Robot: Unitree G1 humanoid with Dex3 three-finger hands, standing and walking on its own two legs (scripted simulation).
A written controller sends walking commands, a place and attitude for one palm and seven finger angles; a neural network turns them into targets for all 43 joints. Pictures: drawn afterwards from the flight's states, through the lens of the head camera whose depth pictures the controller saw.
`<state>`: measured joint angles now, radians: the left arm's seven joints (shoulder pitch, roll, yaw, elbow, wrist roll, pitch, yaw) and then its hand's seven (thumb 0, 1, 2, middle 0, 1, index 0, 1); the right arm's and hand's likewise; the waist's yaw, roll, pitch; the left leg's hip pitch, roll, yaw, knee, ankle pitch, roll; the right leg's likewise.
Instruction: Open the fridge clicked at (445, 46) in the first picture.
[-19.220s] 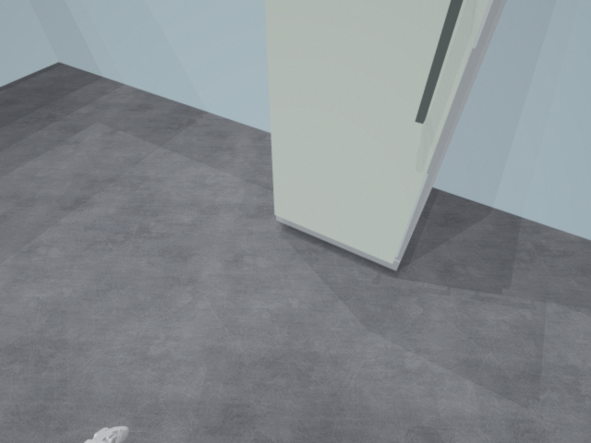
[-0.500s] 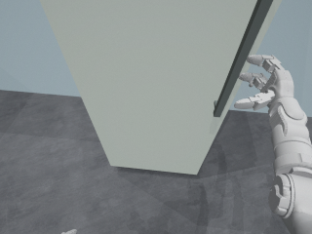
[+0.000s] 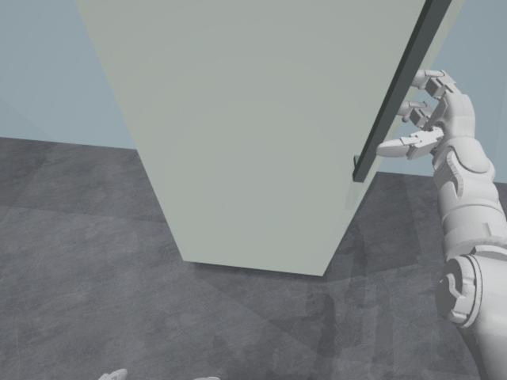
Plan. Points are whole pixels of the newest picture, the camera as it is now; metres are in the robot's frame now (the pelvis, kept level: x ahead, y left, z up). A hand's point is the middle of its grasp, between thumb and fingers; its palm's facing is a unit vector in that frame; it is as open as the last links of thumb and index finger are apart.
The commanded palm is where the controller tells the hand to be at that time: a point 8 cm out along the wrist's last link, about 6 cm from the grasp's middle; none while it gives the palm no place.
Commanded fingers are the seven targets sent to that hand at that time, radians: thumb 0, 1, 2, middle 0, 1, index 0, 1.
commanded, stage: feel for the door with the fingertips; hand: right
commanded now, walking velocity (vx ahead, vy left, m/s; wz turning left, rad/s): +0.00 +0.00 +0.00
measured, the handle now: (392, 87) +0.54 -0.13 +0.19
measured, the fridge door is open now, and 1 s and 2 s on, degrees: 0 0 0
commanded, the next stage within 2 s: slide the fingers in behind the handle in 0.04 s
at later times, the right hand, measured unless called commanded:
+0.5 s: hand (403, 122) +0.49 -0.15 +0.16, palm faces -0.05 +1.00 +0.00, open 13.9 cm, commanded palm +0.46 -0.20 +0.16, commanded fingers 0.00 0.50 -0.30 0.30 1.20 0.30 1.20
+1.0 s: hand (389, 122) +0.48 -0.13 +0.16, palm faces -0.04 +1.00 +0.00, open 14.0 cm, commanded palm +0.46 -0.18 +0.16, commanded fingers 0.00 0.50 -0.30 0.30 1.20 0.30 1.20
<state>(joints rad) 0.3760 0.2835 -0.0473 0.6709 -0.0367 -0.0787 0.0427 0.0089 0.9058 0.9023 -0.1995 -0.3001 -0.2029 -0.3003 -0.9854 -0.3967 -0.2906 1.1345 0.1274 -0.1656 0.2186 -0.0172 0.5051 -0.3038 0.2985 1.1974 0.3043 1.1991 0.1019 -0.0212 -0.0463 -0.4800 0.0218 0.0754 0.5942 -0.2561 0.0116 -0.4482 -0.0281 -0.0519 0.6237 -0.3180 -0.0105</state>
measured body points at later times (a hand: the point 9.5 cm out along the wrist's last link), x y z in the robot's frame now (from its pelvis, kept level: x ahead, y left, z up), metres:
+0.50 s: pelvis +0.00 +0.00 +0.00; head +0.05 +0.00 +0.45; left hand +0.03 +0.26 -0.12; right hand +0.48 -0.20 +0.17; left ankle +0.02 +0.11 -0.73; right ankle -0.01 -0.11 -0.73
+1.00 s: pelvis +0.01 +0.00 +0.00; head +0.05 +0.01 +0.45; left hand +0.08 +0.25 -0.11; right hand +0.48 -0.18 +0.17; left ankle +0.02 +0.11 -0.73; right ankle -0.01 -0.11 -0.73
